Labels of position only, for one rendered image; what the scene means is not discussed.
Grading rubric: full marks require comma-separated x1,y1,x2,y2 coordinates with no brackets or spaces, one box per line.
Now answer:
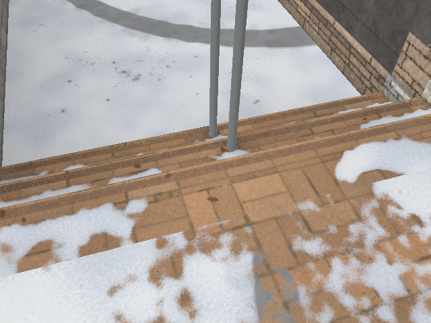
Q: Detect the stairs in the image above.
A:
0,92,431,208

